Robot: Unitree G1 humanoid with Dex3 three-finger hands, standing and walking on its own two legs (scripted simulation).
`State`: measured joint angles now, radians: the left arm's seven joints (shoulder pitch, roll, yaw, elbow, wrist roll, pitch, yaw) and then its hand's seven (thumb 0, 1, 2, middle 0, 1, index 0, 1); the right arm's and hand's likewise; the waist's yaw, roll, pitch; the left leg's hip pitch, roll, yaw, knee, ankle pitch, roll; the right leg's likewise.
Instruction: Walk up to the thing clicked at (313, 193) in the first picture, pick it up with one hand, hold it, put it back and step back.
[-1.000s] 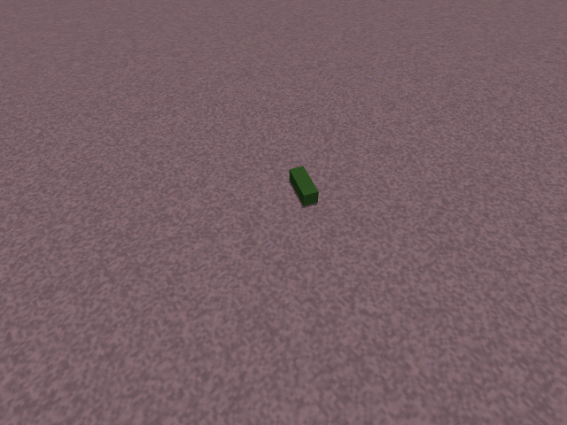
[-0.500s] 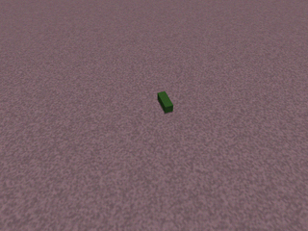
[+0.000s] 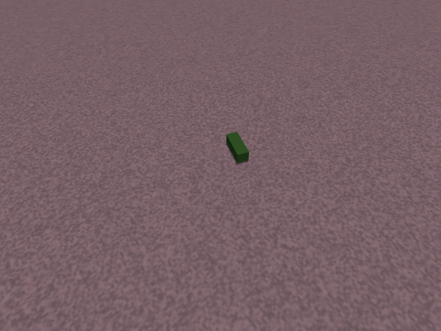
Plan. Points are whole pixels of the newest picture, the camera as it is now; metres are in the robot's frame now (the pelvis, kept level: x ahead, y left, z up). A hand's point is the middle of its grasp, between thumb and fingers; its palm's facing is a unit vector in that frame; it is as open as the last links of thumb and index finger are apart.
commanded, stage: stand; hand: left
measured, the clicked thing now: (237, 147) +1.35 -0.04 -0.75
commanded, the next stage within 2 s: walk up in 0.12 s
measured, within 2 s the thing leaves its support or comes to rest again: neither
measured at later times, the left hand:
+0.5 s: hand (122, 286) +0.26 +0.25 -0.13, palm faces -0.35 -0.81 -0.46, open 7.4 cm
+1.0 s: hand (154, 186) +0.57 +0.25 -0.18, palm faces -0.56 -0.63 -0.55, open 7.4 cm
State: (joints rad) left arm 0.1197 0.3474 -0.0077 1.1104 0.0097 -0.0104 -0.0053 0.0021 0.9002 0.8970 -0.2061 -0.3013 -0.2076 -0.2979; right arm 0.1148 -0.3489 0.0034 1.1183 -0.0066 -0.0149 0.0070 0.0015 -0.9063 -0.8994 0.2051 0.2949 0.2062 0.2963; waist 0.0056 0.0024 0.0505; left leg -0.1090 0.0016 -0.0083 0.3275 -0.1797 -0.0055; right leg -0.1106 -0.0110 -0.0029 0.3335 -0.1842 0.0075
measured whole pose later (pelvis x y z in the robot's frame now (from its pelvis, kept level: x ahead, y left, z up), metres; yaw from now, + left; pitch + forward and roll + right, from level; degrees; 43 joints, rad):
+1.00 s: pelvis +0.33 +0.03 -0.05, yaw -36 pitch -1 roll +0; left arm 0.31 0.49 0.05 0.89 0.02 -0.05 0.07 0.00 0.89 0.90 -0.21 -0.30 -0.21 -0.30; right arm 0.26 -0.46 -0.13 0.72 -0.05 0.00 0.12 0.00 -0.91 -0.90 0.20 0.29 0.21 0.30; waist -0.07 0.02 0.07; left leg -0.52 0.10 0.05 0.87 -0.34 -0.03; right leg -0.43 -0.07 0.16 1.14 -0.53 -0.04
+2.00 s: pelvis +0.73 +0.14 -0.05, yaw -57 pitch -3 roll -2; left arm 0.30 0.42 0.04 0.81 0.00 -0.09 0.10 0.00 0.89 0.90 -0.21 -0.30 -0.22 -0.30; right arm 0.36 -0.43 -0.09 0.73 -0.06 0.10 0.06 0.00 -0.90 -0.90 0.21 0.30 0.21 0.30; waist -0.06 0.11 0.13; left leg -0.45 0.00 0.05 1.15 -0.54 -0.02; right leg -0.46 0.02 -0.12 0.80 -0.29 -0.08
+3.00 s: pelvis +1.04 +0.23 -0.04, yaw -71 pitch -3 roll +0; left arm 0.15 0.41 0.03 0.89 0.01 0.03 0.00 0.00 0.90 0.90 -0.21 -0.30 -0.21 -0.30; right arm 0.20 -0.39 -0.03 0.87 -0.01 -0.06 -0.02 0.00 -0.90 -0.90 0.21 0.30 0.21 0.30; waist 0.00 -0.03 0.12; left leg -0.36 0.05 0.07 0.79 -0.37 0.00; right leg -0.48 0.04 0.12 1.04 -0.48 -0.03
